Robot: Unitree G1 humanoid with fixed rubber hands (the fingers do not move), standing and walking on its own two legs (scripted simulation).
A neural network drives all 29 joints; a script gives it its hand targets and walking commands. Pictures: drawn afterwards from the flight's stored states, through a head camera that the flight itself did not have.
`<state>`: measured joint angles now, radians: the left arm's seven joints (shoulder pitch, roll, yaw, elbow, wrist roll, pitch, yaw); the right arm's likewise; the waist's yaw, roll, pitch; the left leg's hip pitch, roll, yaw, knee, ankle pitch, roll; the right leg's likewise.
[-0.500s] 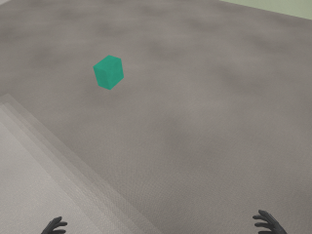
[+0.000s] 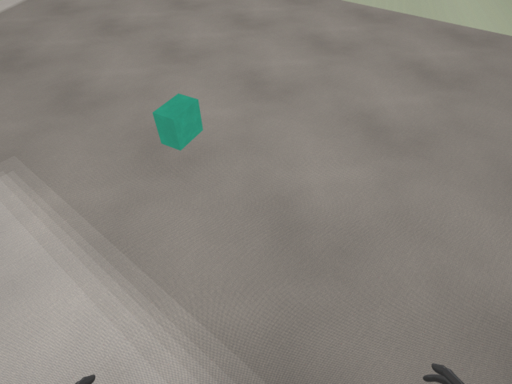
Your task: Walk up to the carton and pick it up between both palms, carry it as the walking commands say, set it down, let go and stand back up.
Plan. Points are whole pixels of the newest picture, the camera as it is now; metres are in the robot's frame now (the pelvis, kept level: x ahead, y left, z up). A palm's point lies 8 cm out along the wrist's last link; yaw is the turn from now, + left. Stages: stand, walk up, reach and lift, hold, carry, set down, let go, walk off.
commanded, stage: walk up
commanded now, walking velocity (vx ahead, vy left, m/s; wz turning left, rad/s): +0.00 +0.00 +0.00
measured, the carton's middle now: (179, 121) +1.73 +0.47 -0.66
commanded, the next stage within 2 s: none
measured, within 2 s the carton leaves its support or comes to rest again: neither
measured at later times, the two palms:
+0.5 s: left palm out of the picture +0.18 +0.44 -0.09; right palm (425, 334) +0.21 -0.27 -0.06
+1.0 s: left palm (20, 296) +0.30 +0.44 -0.06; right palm (340, 200) +0.53 -0.20 -0.09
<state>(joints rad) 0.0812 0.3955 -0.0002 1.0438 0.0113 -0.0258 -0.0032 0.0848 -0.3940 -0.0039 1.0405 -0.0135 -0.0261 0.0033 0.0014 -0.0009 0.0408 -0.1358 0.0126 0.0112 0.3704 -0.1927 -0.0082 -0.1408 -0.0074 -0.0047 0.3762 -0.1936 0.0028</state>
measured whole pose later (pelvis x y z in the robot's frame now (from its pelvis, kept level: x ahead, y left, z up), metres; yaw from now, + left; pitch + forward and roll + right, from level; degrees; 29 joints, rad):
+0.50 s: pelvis +0.09 +0.08 -0.02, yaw +8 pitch -1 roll +1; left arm 0.18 0.54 0.07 0.84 0.02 -0.07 -0.06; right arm 0.28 -0.50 -0.10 0.83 -0.01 -0.08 0.08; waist -0.02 -0.07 -0.02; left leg -0.30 0.01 0.06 0.58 -0.26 0.03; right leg -0.42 -0.08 0.02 1.06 -0.36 -0.03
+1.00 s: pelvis +0.33 +0.09 -0.01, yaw +15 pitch -1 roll -1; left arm 0.31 0.49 0.08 0.79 0.01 -0.13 -0.06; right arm 0.23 -0.49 -0.08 0.79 -0.02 -0.08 0.09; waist 0.04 0.07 0.03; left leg -0.53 0.06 -0.05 0.91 -0.26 0.00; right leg -0.18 -0.02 -0.14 0.43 -0.24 -0.04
